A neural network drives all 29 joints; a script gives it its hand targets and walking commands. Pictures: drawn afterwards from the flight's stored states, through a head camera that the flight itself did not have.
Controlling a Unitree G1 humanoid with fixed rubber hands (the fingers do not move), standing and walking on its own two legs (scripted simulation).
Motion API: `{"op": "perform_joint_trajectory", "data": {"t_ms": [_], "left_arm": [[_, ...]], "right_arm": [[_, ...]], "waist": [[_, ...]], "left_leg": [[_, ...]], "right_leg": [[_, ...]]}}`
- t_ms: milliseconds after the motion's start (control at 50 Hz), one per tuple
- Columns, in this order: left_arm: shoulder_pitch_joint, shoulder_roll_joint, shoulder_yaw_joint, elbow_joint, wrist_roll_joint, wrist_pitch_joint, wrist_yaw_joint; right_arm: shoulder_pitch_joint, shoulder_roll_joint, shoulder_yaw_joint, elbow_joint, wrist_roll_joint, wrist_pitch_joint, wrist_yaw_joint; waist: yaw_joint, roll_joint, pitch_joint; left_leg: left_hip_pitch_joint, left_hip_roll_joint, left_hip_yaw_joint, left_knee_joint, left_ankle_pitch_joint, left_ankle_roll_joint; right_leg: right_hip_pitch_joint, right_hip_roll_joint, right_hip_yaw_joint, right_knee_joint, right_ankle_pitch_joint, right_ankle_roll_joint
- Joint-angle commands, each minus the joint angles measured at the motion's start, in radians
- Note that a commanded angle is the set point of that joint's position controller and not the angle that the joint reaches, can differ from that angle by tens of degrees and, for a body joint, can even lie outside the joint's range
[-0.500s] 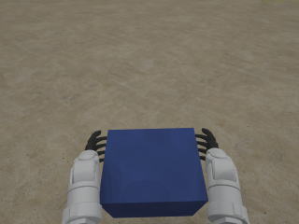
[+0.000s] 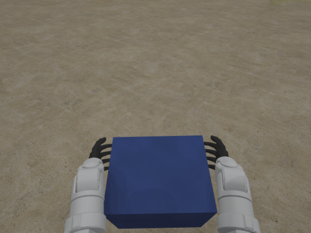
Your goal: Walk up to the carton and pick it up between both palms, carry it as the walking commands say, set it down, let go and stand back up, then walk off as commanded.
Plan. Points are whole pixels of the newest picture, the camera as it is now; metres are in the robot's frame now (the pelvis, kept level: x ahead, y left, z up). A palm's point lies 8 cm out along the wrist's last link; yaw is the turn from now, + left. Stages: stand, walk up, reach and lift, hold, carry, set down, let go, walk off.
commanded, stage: hold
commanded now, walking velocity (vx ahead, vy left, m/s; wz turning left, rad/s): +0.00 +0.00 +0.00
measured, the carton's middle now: (158, 184) +0.27 +0.00 -0.03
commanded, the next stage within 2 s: carry in 0.24 s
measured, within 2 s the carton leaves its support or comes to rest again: neither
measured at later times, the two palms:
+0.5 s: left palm (92, 155) +0.31 +0.19 +0.05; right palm (211, 151) +0.32 -0.14 +0.06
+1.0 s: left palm (111, 102) +0.51 +0.17 +0.08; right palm (204, 98) +0.53 -0.16 +0.09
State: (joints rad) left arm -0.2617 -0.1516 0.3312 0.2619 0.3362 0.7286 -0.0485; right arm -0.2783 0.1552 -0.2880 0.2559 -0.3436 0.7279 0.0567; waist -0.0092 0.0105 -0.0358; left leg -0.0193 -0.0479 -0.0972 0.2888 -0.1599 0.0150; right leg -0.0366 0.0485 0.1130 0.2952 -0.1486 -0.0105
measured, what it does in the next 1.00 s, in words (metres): walks ahead: right foot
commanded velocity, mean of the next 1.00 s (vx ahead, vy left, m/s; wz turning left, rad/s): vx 0.40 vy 0.00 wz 0.00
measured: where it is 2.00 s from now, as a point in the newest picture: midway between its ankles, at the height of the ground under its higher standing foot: (155, 167)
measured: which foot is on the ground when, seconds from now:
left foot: down 0.00-0.76, up 0.78-1.00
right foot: down 0.00-0.48, up 0.50-0.72, down 0.74-1.00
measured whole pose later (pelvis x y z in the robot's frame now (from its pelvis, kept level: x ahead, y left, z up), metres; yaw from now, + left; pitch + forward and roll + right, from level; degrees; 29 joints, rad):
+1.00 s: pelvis +0.24 -0.01 +0.00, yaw +1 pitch +5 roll +1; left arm -0.23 -0.14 0.19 -0.28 0.16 1.20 0.13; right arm -0.26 0.15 -0.17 -0.27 -0.19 1.19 -0.10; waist 0.00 0.00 -0.10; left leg -0.54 0.07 0.11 0.68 -0.31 0.00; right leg -0.18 -0.05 -0.18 0.35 -0.26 -0.02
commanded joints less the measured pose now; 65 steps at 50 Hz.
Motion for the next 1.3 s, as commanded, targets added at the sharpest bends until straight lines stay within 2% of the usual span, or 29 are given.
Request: {"op": "perform_joint_trajectory", "data": {"t_ms": [0, 200, 220, 260, 300, 360, 420, 440, 480, 500, 540, 560, 660, 700, 720, 740, 760, 780, 820, 880, 980, 1060, 1080, 1100, 1120, 1140, 1180, 1220, 1280], "left_arm": [[-0.506, -0.848, -0.611, -0.024, -0.323, -0.024, -0.262], [-0.468, -0.829, -0.612, -0.041, -0.322, -0.017, -0.257], [-0.494, -0.834, -0.66, -0.082, -0.376, -0.016, -0.255], [-0.501, -0.839, -0.685, -0.096, -0.381, -0.008, -0.258], [-0.526, -0.852, -0.712, -0.142, -0.401, 0.007, -0.258], [-0.54, -0.847, -0.776, -0.226, -0.438, 0.041, -0.248], [-0.513, -0.816, -0.821, -0.284, -0.472, 0.092, -0.237], [-0.509, -0.815, -0.83, -0.302, -0.487, 0.112, -0.233], [-0.545, -0.819, -0.864, -0.366, -0.524, 0.166, -0.227], [-0.59, -0.828, -0.9, -0.418, -0.551, 0.195, -0.227], [-0.605, -0.845, -0.913, -0.447, -0.613, 0.245, -0.228], [-0.575, -0.87, -0.928, -0.449, -0.641, 0.274, -0.225], [-0.448, -0.846, -0.922, -0.5, -0.659, 0.385, -0.185], [-0.414, -0.832, -0.913, -0.52, -0.654, 0.416, -0.171], [-0.396, -0.831, -0.916, -0.533, -0.656, 0.426, -0.167], [-0.404, -0.841, -0.917, -0.548, -0.651, 0.434, -0.166], [-0.395, -0.841, -0.897, -0.522, -0.636, 0.442, -0.165], [-0.4, -0.851, -0.882, -0.538, -0.63, 0.447, -0.163], [-0.44, -0.9, -0.906, -0.552, -0.653, 0.459, -0.163], [-0.516, -0.912, -0.926, -0.597, -0.682, 0.464, -0.17], [-0.469, -0.893, -0.903, -0.565, -0.68, 0.484, -0.18], [-0.447, -0.862, -0.886, -0.546, -0.666, 0.505, -0.182], [-0.443, -0.861, -0.876, -0.518, -0.661, 0.509, -0.183], [-0.458, -0.86, -0.873, -0.515, -0.66, 0.511, -0.185], [-0.508, -0.843, -0.888, -0.531, -0.678, 0.52, -0.189], [-0.525, -0.883, -0.898, -0.522, -0.681, 0.524, -0.196], [-0.538, -0.937, -0.902, -0.518, -0.698, 0.509, -0.201], [-0.543, -0.952, -0.894, -0.54, -0.691, 0.496, -0.195], [-0.507, -0.972, -0.913, -0.555, -0.681, 0.485, -0.175]], "right_arm": [[-0.431, 0.86, 0.562, -0.004, 0.32, -0.022, 0.257], [-0.39, 0.851, 0.57, -0.015, 0.316, -0.011, 0.247], [-0.445, 0.878, 0.601, -0.062, 0.349, -0.012, 0.237], [-0.442, 0.884, 0.629, -0.069, 0.351, 0.002, 0.237], [-0.449, 0.894, 0.657, -0.082, 0.381, 0.02, 0.238], [-0.424, 0.906, 0.711, -0.13, 0.424, 0.053, 0.23], [-0.418, 0.895, 0.75, -0.191, 0.463, 0.101, 0.215], [-0.425, 0.876, 0.762, -0.218, 0.476, 0.119, 0.211], [-0.414, 0.853, 0.781, -0.256, 0.492, 0.156, 0.202], [-0.436, 0.846, 0.797, -0.297, 0.513, 0.173, 0.193], [-0.446, 0.869, 0.826, -0.377, 0.563, 0.224, 0.173], [-0.445, 0.871, 0.834, -0.426, 0.577, 0.25, 0.162], [-0.362, 0.854, 0.829, -0.485, 0.595, 0.372, 0.142], [-0.3, 0.842, 0.818, -0.486, 0.591, 0.406, 0.142], [-0.307, 0.838, 0.815, -0.502, 0.598, 0.418, 0.143], [-0.352, 0.836, 0.824, -0.528, 0.609, 0.435, 0.148], [-0.401, 0.82, 0.841, -0.558, 0.629, 0.451, 0.154], [-0.431, 0.84, 0.851, -0.554, 0.655, 0.461, 0.155], [-0.453, 0.877, 0.856, -0.55, 0.671, 0.464, 0.163], [-0.478, 0.914, 0.858, -0.551, 0.684, 0.464, 0.16], [-0.431, 0.911, 0.852, -0.539, 0.661, 0.476, 0.145], [-0.381, 0.904, 0.831, -0.489, 0.641, 0.491, 0.148], [-0.385, 0.903, 0.816, -0.467, 0.633, 0.493, 0.149], [-0.365, 0.896, 0.804, -0.451, 0.618, 0.493, 0.148], [-0.352, 0.892, 0.8, -0.417, 0.612, 0.492, 0.148], [-0.384, 0.892, 0.797, -0.442, 0.621, 0.483, 0.15], [-0.436, 0.93, 0.823, -0.486, 0.645, 0.471, 0.148], [-0.478, 0.985, 0.845, -0.519, 0.67, 0.467, 0.152], [-0.453, 0.981, 0.846, -0.522, 0.68, 0.466, 0.167]], "waist": [[-0.002, 0.009, -0.193], [0.004, -0.008, -0.177], [0.018, -0.001, -0.161], [0.017, -0.023, -0.179], [0.02, -0.076, -0.149], [0.021, -0.128, -0.176], [0.011, -0.092, -0.248], [0.005, -0.036, -0.265], [-0.024, 0.24, -0.215], [-0.018, 0.247, -0.164], [-0.014, 0.094, -0.172], [-0.011, 0.076, -0.203], [-0.003, 0.171, -0.242], [0.006, 0.113, -0.321], [0.023, 0.08, -0.367], [0.043, -0.149, -0.445], [0.038, -0.288, -0.371], [0.035, -0.21, -0.347], [0.031, -0.081, -0.329], [0.012, -0.134, -0.283], [0.013, -0.178, -0.26], [0.002, -0.095, -0.278], [-0.008, -0.065, -0.312], [-0.031, 0.137, -0.351], [-0.035, 0.297, -0.304], [-0.031, 0.284, -0.295], [-0.033, 0.114, -0.283], [-0.017, 0.041, -0.297], [-0.013, 0.13, -0.305]], "left_leg": [[-0.009, -0.032, 0.019, -0.043, 0.167, -0.016], [-0.018, -0.036, 0.016, -0.05, 0.14, -0.01], [-0.113, 0.14, 0.011, 0.096, -0.016, 0.001], [-0.166, 0.13, -0.015, 0.092, -0.305, 0.016], [-0.222, 0.091, 0.03, 0.159, -0.395, 0.011], [-0.297, 0.069, 0.108, 0.266, -0.283, -0.001], [-0.172, 0.089, 0.115, 0.148, -0.249, 0.008], [-0.077, 0.129, 0.056, 0.102, -0.274, 0.027], [0.169, 0.358, -0.29, -0.085, -0.37, 0.125], [0.175, 0.455, -0.379, -0.102, -0.219, 0.182], [0.147, 0.442, -0.292, -0.099, -0.064, 0.191], [0.163, 0.415, -0.222, -0.085, -0.01, 0.17], [0.077, 0.272, 0.056, 0.018, 0.181, 0.095], [-0.074, 0.204, 0.178, 0.23, 0.326, 0.046], [-0.262, 0.188, 0.19, 0.386, 0.276, 0.013], [-0.473, 0.132, 0.234, 0.664, -0.019, -0.026], [-0.744, 0.013, 0.224, 0.762, -0.349, -0.021], [-0.763, 0.103, 0.128, 0.842, -0.374, 0.008], [-0.742, 0.155, 0.112, 0.798, -0.309, 0.014], [-0.601, 0.139, 0.164, 0.547, -0.23, -0.005], [-0.45, 0.086, 0.259, 0.258, -0.021, -0.016], [-0.15, 0.053, 0.342, 0.149, 0.009, -0.005], [0.009, 0.109, 0.273, 0.147, -0.067, 0.016], [0.142, 0.318, -0.061, 0.036, -0.276, 0.074], [0.236, 0.449, -0.37, -0.084, -0.278, 0.169], [0.243, 0.509, -0.394, -0.062, -0.183, 0.221], [0.177, 0.454, -0.248, -0.045, -0.001, 0.187], [0.116, 0.393, -0.086, -0.064, 0.049, 0.132], [0.099, 0.345, 0.042, -0.1, 0.049, 0.123]], "right_leg": [[0.077, 0.042, -0.03, -0.028, 0.185, 0.018], [0.091, 0.041, -0.028, -0.032, 0.188, 0.024], [-0.068, -0.145, -0.002, 0.09, 0.047, -0.009], [-0.174, -0.145, 0.059, 0.047, -0.285, -0.036], [-0.245, -0.168, 0.142, -0.024, -0.505, -0.06], [-0.204, -0.226, 0.21, -0.055, -0.448, -0.101], [-0.224, -0.191, 0.102, 0.037, -0.299, -0.097], [-0.311, -0.15, 0.032, 0.117, -0.296, -0.073], [-0.69, -0.029, -0.164, 0.442, -0.313, 0.005], [-0.763, -0.091, -0.176, 0.499, -0.351, 0.01], [-0.728, -0.138, -0.165, 0.495, -0.344, 0.006], [-0.686, -0.136, -0.169, 0.447, -0.304, 0.01], [-0.426, -0.047, -0.304, 0.186, -0.109, 0.015], [-0.099, -0.016, -0.353, 0.072, -0.002, -0.001], [0.126, -0.097, -0.258, 0.078, -0.012, -0.038], [0.286, -0.351, 0.105, 0.007, -0.148, -0.119], [0.346, -0.483, 0.402, -0.077, -0.053, -0.226], [0.305, -0.506, 0.402, -0.035, -0.006, -0.263], [0.201, -0.438, 0.211, -0.037, 0.033, -0.196], [0.028, -0.349, -0.016, -0.12, -0.098, -0.129], [-0.007, -0.295, -0.151, -0.095, 0.017, -0.111], [-0.154, -0.222, -0.256, 0.118, -0.048, -0.042], [-0.244, -0.193, -0.291, 0.268, -0.002, -0.011], [-0.419, -0.123, -0.328, 0.552, -0.131, 0.042], [-0.657, -0.017, -0.286, 0.704, -0.378, 0.049], [-0.739, -0.097, -0.18, 0.832, -0.407, 0.025], [-0.753, -0.152, -0.132, 0.874, -0.31, 0.015], [-0.667, -0.167, -0.13, 0.727, -0.21, 0.017], [-0.58, -0.134, -0.191, 0.531, -0.159, 0.033]]}}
